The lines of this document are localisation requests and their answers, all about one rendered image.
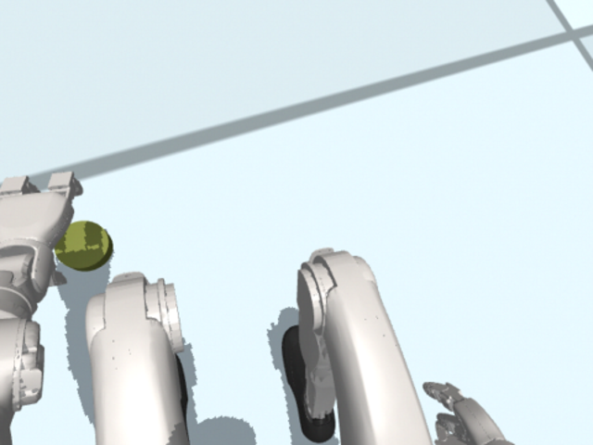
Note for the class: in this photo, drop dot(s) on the right robot hand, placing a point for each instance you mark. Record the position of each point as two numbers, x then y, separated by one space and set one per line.
471 424

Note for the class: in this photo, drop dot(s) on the left robot foot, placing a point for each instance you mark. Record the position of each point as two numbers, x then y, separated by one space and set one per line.
184 398

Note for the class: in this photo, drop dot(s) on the left robot hand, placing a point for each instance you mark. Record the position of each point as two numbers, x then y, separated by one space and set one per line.
26 213

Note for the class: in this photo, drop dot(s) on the left robot arm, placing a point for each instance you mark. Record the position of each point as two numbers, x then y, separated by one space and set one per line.
25 272

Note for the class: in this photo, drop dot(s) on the tin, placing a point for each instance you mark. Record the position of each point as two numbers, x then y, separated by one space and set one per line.
85 246

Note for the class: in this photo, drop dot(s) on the right robot foot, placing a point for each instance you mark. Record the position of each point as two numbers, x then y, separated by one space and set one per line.
314 429

